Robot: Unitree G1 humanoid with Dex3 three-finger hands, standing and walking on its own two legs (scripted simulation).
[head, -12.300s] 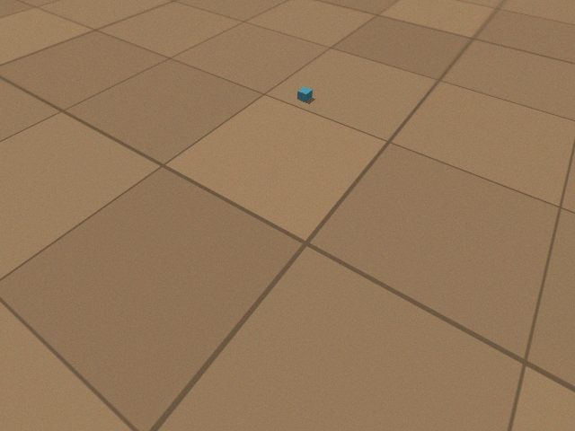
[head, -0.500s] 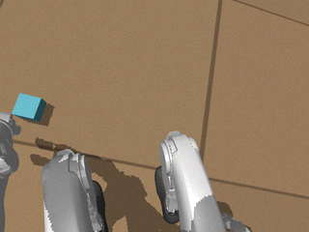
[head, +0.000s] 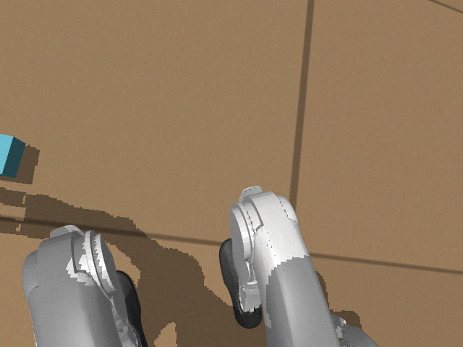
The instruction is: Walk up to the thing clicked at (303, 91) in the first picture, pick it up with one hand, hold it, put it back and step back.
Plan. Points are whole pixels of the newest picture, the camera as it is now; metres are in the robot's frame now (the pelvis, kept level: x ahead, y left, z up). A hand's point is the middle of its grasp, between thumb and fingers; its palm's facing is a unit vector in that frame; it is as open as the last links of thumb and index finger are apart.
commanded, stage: rise first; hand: left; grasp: from above
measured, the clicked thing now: out of the picture +0.48 +0.36 -0.30
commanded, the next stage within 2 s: approach in 1.96 s
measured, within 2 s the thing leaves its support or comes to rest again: neither
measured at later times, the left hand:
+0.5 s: hand out of the picture +0.43 +0.37 -0.18, palm faces -0.04 -0.46 -0.89, open 13.9 cm
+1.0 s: hand out of the picture +0.44 +0.38 -0.18, palm faces -0.03 -0.44 -0.90, open 13.8 cm
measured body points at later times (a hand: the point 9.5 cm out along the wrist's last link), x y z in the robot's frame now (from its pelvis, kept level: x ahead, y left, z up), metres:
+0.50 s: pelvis +0.00 +0.00 -0.01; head +0.27 +0.07 +0.35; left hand +0.43 +0.39 -0.12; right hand +0.02 -0.26 -0.10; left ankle +0.07 +0.14 -0.29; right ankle +0.10 -0.12 -0.29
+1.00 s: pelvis +0.00 +0.00 -0.01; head +0.28 +0.07 +0.34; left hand +0.44 +0.40 -0.13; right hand +0.01 -0.26 -0.09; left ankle +0.07 +0.14 -0.29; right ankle +0.10 -0.12 -0.29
